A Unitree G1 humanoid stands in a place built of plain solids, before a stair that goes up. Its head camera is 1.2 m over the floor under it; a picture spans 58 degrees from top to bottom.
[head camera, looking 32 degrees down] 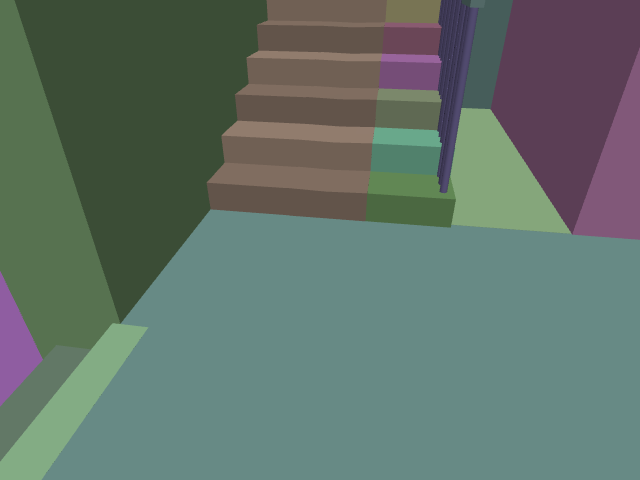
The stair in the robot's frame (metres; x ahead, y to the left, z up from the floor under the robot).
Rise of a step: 0.17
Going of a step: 0.31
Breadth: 1.38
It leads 9 degrees to the right of straight ahead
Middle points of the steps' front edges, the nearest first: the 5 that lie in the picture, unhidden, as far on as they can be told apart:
2.15 -0.04 0.17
2.46 -0.08 0.35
2.76 -0.13 0.52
3.07 -0.18 0.69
3.37 -0.22 0.86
